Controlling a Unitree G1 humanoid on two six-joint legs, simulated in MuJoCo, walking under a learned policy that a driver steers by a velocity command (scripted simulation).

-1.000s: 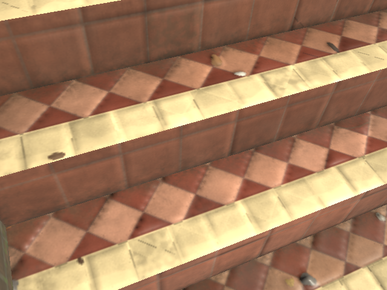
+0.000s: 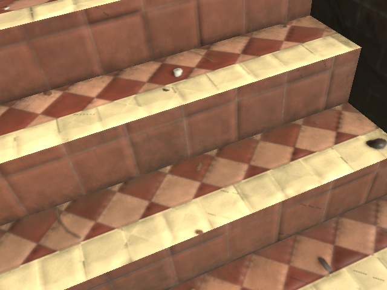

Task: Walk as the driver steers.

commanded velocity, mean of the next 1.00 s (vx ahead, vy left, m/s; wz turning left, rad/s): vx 0.21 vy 0.00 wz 0.35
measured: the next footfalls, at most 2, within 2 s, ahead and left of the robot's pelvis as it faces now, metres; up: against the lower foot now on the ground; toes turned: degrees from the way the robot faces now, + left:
right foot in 0.36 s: +0.44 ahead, -0.20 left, +0.19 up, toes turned -6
left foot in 0.86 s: +0.39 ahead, +0.07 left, +0.19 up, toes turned +24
